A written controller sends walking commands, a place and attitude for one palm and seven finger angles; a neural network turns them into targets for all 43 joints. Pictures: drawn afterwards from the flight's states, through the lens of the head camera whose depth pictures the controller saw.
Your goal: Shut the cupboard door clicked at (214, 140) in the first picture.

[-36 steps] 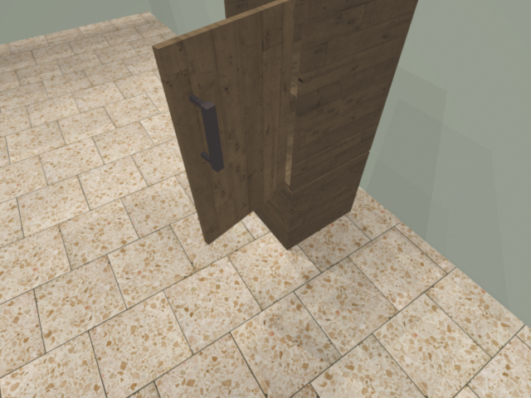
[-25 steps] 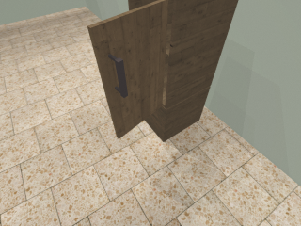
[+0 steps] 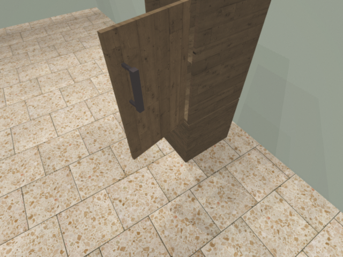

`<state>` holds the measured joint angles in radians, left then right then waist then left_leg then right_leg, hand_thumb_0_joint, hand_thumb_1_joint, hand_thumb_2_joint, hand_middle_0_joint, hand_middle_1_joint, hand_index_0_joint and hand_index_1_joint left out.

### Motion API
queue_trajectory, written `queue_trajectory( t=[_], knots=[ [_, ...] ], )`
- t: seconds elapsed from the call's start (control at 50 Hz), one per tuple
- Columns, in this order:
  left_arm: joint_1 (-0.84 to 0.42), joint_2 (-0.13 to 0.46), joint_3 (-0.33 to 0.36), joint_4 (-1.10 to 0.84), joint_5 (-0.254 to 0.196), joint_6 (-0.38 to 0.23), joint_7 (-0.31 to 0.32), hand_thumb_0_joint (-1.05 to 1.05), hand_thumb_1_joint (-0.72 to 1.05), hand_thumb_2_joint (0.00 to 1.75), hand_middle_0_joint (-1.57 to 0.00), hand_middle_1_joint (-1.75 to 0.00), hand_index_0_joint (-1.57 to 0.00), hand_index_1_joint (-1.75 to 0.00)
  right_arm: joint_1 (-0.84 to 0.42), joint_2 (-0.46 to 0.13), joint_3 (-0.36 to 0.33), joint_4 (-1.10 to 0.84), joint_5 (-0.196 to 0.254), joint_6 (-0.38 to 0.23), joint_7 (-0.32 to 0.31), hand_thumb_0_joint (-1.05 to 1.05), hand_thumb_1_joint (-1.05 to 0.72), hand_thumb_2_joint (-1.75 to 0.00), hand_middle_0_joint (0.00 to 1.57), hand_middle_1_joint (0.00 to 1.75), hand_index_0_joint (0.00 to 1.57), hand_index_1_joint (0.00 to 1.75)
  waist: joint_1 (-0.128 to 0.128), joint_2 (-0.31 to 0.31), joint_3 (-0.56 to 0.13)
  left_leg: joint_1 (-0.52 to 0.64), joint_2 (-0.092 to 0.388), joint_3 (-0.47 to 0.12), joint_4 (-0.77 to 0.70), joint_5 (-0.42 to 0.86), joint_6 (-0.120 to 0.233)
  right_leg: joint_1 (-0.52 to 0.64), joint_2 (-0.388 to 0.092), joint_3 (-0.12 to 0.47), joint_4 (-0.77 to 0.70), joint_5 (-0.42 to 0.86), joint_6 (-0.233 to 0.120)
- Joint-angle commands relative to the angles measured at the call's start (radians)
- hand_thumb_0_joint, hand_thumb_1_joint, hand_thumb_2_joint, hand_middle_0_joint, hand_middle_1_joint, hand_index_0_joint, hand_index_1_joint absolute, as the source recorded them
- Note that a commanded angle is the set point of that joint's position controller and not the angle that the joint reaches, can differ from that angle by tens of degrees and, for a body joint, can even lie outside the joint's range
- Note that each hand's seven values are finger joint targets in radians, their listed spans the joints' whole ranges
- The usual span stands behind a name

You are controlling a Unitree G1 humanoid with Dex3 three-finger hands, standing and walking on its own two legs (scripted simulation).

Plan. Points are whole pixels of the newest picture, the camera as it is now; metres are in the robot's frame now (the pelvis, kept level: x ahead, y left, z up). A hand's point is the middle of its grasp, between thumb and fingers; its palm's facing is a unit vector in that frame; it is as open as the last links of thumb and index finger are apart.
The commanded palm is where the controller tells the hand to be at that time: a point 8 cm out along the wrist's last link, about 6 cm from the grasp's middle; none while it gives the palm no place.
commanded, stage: look at it before walking up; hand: left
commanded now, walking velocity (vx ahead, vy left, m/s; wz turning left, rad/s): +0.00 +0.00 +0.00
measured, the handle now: (133, 88) +0.58 +0.16 +0.06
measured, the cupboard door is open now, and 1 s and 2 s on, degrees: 100 100 100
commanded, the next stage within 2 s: walk to a spot facing it in 0.12 s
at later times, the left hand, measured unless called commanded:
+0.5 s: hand out of the picture +0.04 +0.21 -0.18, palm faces -0.06 -0.96 -0.27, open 7.4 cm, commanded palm none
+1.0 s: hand out of the picture +0.06 +0.16 -0.17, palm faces -0.30 -0.91 -0.29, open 7.4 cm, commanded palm none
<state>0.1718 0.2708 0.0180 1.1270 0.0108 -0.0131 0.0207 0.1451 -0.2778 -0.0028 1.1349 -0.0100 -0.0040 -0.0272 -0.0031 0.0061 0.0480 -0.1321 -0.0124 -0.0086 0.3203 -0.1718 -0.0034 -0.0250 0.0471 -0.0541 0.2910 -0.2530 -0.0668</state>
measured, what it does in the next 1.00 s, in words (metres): lifts its left foot, turning right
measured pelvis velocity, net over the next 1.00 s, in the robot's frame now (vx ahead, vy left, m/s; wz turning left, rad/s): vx -0.05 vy -0.03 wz -0.36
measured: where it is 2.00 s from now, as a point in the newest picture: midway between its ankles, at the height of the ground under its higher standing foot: outside the picture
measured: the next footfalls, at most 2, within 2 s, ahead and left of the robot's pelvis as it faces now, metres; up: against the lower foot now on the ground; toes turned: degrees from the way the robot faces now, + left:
left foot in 1.16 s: +0.03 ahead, +0.11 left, +0.00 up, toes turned -26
right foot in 1.42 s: -0.09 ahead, -0.16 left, +0.00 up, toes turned -38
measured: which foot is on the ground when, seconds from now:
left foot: down 0.00-0.76, up 0.78-1.00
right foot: down 0.00-1.00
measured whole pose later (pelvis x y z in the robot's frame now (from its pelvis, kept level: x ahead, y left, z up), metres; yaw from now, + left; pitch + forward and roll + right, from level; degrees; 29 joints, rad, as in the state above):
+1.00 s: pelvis -0.05 -0.03 -0.01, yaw -21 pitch +1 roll +3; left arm 0.22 0.23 0.08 0.95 0.03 0.04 0.01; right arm 0.09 -0.23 -0.07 0.94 0.00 0.04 -0.03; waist 0.02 -0.03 0.11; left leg -0.43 0.03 0.03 0.94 -0.45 -0.06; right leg -0.29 0.04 0.13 0.50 -0.23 -0.05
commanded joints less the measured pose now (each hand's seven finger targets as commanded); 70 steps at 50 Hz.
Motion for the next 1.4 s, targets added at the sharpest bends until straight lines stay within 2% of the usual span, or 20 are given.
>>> queue_trajectory(
  t=[0.0, 0.42, 0.5, 0.58, 0.7, 0.72, 0.74, 0.76, 0.8, 0.84, 0.98, 1.08, 1.1, 1.12, 1.14, 1.18, 1.24, 1.3, 1.36, 1.38],
  knots=[
    [0.005, 0.184, 0.031, -0.049, -0.005, -0.019, 0.011, 0.00, 0.90, 0.90, -0.20, -0.30, -0.20, -0.30, -0.004, -0.172, -0.027, -0.042, -0.003, -0.013, -0.009, 0.00, -0.90, -0.90, 0.20, 0.30, 0.20, 0.30, -0.001, -0.013, -0.052, 0.063, 0.123, -0.098, 0.003, 0.264, 0.036, -0.039, -0.176, 0.125, -0.039, 0.335, 0.021],
    [0.060, 0.138, 0.061, -0.116, 0.002, 0.042, 0.007, 0.00, 0.90, 0.90, -0.20, -0.30, -0.20, -0.30, 0.068, -0.099, -0.051, -0.098, -0.006, 0.031, -0.032, 0.00, -0.90, -0.90, 0.20, 0.30, 0.20, 0.30, -0.008, -0.028, -0.038, -0.019, 0.150, 0.028, 0.185, 0.131, 0.005, -0.123, -0.179, 0.252, 0.112, 0.484, -0.010],
    [0.040, 0.118, 0.067, -0.159, 0.004, 0.050, -0.003, 0.00, 0.90, 0.90, -0.20, -0.30, -0.20, -0.30, 0.082, -0.097, -0.064, -0.124, -0.009, 0.033, -0.034, 0.00, -0.90, -0.90, 0.20, 0.30, 0.20, 0.30, -0.016, 0.035, -0.004, -0.016, 0.195, -0.007, 0.157, 0.069, 0.025, -0.240, -0.132, 0.265, 0.165, 0.330, -0.009],
    [0.006, 0.066, 0.070, -0.205, 0.005, 0.064, -0.023, 0.00, 0.90, 0.90, -0.20, -0.30, -0.20, -0.30, 0.121, -0.148, -0.081, -0.141, -0.021, 0.014, -0.035, 0.00, -0.90, -0.90, 0.20, 0.30, 0.20, 0.30, -0.018, 0.227, -0.009, 0.002, 0.442, -0.213, -0.052, 0.169, 0.195, -0.385, -0.012, 0.087, 0.614, -0.300, 0.047],
    [0.106, 0.031, 0.083, -0.202, 0.007, 0.062, -0.046, 0.00, 0.90, 0.90, -0.20, -0.30, -0.20, -0.30, 0.017, -0.153, -0.088, -0.193, -0.024, 0.011, -0.030, 0.00, -0.90, -0.90, 0.20, 0.30, 0.20, 0.30, 0.062, 0.107, -0.085, -0.112, 0.345, 0.030, 0.143, 0.174, 0.102, -0.165, -0.060, 0.021, 0.370, -0.130, 0.057],
    [0.173, 0.072, 0.095, -0.182, 0.012, 0.056, -0.042, 0.00, 0.90, 0.90, -0.20, -0.30, -0.20, -0.30, -0.019, -0.138, -0.090, -0.208, -0.012, 0.019, -0.027, 0.00, -0.90, -0.90, 0.20, 0.30, 0.20, 0.30, 0.098, -0.017, -0.069, -0.223, 0.269, 0.084, 0.284, -0.001, 0.042, -0.072, -0.084, 0.074, 0.179, 0.037, 0.048],
    [0.180, 0.193, 0.117, -0.188, 0.030, 0.041, -0.024, 0.00, 0.90, 0.90, -0.20, -0.30, -0.20, -0.30, -0.008, -0.050, -0.081, -0.239, -0.001, 0.029, -0.018, 0.00, -0.90, -0.90, 0.20, 0.30, 0.20, 0.30, 0.089, -0.388, -0.029, -0.426, 0.081, 0.175, 0.571, -0.362, -0.050, -0.056, -0.345, 0.515, -0.052, 0.139, -0.031],
    [0.183, 0.229, 0.121, -0.197, 0.016, 0.044, -0.009, 0.00, 0.90, 0.90, -0.20, -0.30, -0.20, -0.30, -0.058, -0.066, -0.083, -0.266, -0.005, 0.038, -0.009, 0.00, -0.90, -0.90, 0.20, 0.30, 0.20, 0.30, 0.117, -0.362, -0.010, -0.435, 0.052, 0.046, 0.767, -0.456, -0.047, -0.153, -0.427, 0.621, -0.063, 0.236, -0.113],
    [0.067, 0.195, 0.117, -0.239, 0.018, 0.047, -0.006, 0.00, 0.90, 0.90, -0.20, -0.30, -0.20, -0.30, -0.049, -0.049, -0.085, -0.256, -0.001, 0.038, 0.002, 0.00, -0.90, -0.90, 0.20, 0.30, 0.20, 0.30, 0.046, -0.176, 0.020, -0.449, 0.088, -0.005, 0.852, -0.348, -0.043, -0.239, -0.355, 0.548, -0.029, 0.023, -0.170],
    [0.020, 0.150, 0.102, -0.253, 0.018, 0.039, 0.000, 0.00, 0.90, 0.90, -0.20, -0.30, -0.20, -0.30, -0.035, -0.042, -0.084, -0.242, -0.005, 0.035, -0.001, 0.00, -0.90, -0.90, 0.20, 0.30, 0.20, 0.30, 0.014, -0.161, -0.005, -0.425, 0.091, -0.009, 0.825, -0.279, -0.055, -0.211, -0.287, 0.457, 0.038, 0.236, -0.139],
    [0.097, 0.164, 0.108, -0.239, 0.020, 0.040, 0.001, 0.00, 0.90, 0.90, -0.20, -0.30, -0.20, -0.30, -0.063, -0.016, -0.075, -0.267, 0.009, 0.028, -0.008, 0.00, -0.90, -0.90, 0.20, 0.30, 0.20, 0.30, 0.046, -0.163, -0.100, -0.319, 0.033, 0.016, 0.540, -0.277, -0.055, -0.081, -0.240, 0.483, 0.095, 0.445, -0.135],
    [0.020, 0.146, 0.105, -0.262, 0.014, 0.051, -0.002, 0.00, 0.90, 0.90, -0.20, -0.30, -0.20, -0.30, 0.041, -0.036, -0.076, -0.248, 0.017, 0.013, -0.022, 0.00, -0.90, -0.90, 0.20, 0.30, 0.20, 0.30, -0.021, -0.139, -0.138, -0.026, 0.025, 0.009, 0.135, -0.115, -0.037, -0.232, -0.171, 0.493, 0.175, 0.390, -0.049],
    [0.015, 0.099, 0.095, -0.277, 0.003, 0.054, -0.006, 0.00, 0.90, 0.90, -0.20, -0.30, -0.20, -0.30, 0.077, -0.088, -0.082, -0.238, 0.011, 0.003, -0.030, 0.00, -0.90, -0.90, 0.20, 0.30, 0.20, 0.30, -0.039, -0.015, -0.142, 0.132, 0.140, -0.090, 0.015, -0.079, -0.007, -0.392, -0.088, 0.413, 0.247, 0.201, 0.003],
    [0.018, 0.045, 0.083, -0.301, -0.009, 0.053, -0.022, 0.00, 0.90, 0.90, -0.20, -0.30, -0.20, -0.30, 0.077, -0.185, -0.100, -0.250, -0.008, -0.006, -0.033, 0.00, -0.90, -0.90, 0.20, 0.30, 0.20, 0.30, -0.034, 0.292, -0.125, 0.200, 0.407, -0.359, -0.084, 0.002, 0.091, -0.580, 0.041, 0.228, 0.461, -0.221, 0.073],
    [-0.036, 0.085, 0.086, -0.314, 0.003, 0.053, -0.028, 0.00, 0.90, 0.90, -0.20, -0.30, -0.20, -0.30, 0.084, -0.206, -0.101, -0.261, -0.016, 0.000, -0.038, 0.00, -0.90, -0.90, 0.20, 0.30, 0.20, 0.30, -0.048, 0.267, -0.077, 0.078, 0.524, -0.407, -0.063, 0.159, 0.191, -0.577, 0.005, 0.138, 0.690, -0.372, 0.104],
    [-0.010, 0.080, 0.099, -0.320, 0.015, 0.052, -0.042, 0.00, 0.90, 0.90, -0.20, -0.30, -0.20, -0.30, 0.009, -0.166, -0.086, -0.296, -0.029, -0.004, -0.031, 0.00, -0.90, -0.90, 0.20, 0.30, 0.20, 0.30, 0.005, 0.121, -0.057, -0.050, 0.474, -0.281, -0.032, 0.223, 0.223, -0.540, -0.038, 0.122, 0.828, -0.300, 0.119],
    [-0.032, 0.057, 0.091, -0.312, 0.011, 0.061, -0.060, 0.00, 0.90, 0.90, -0.20, -0.30, -0.20, -0.30, -0.017, -0.129, -0.080, -0.301, -0.032, -0.002, -0.032, 0.00, -0.90, -0.90, 0.20, 0.30, 0.20, 0.30, 0.019, 0.247, -0.031, -0.021, 0.318, -0.026, 0.077, 0.453, 0.130, -0.500, -0.058, 0.056, 0.714, -0.250, 0.125],
    [-0.046, 0.041, 0.078, -0.317, 0.009, 0.048, -0.067, 0.00, 0.90, 0.90, -0.20, -0.30, -0.20, -0.30, 0.068, -0.158, -0.093, -0.283, -0.030, 0.002, -0.029, 0.00, -0.90, -0.90, 0.20, 0.30, 0.20, 0.30, -0.017, 0.236, -0.115, 0.087, 0.300, 0.033, 0.174, 0.564, 0.088, -0.388, -0.022, -0.036, 0.471, -0.193, 0.108],
    [0.045, 0.072, 0.087, -0.288, 0.006, 0.040, -0.066, 0.00, 0.90, 0.90, -0.20, -0.30, -0.20, -0.30, 0.053, -0.178, -0.102, -0.292, -0.015, 0.012, -0.014, 0.00, -0.90, -0.90, 0.20, 0.30, 0.20, 0.30, 0.030, 0.156, -0.109, -0.061, 0.280, 0.079, 0.288, 0.365, 0.030, -0.154, -0.013, -0.059, 0.232, 0.060, 0.082],
    [0.108, 0.139, 0.102, -0.267, 0.012, 0.031, -0.058, 0.00, 0.90, 0.90, -0.20, -0.30, -0.20, -0.30, 0.039, -0.143, -0.100, -0.307, -0.005, 0.014, -0.010, 0.00, -0.90, -0.90, 0.20, 0.30, 0.20, 0.30, 0.061, 0.004, -0.130, -0.212, 0.224, 0.128, 0.444, 0.156, -0.022, 0.000, -0.127, 0.098, 0.146, 0.306, 0.035]
  ],
)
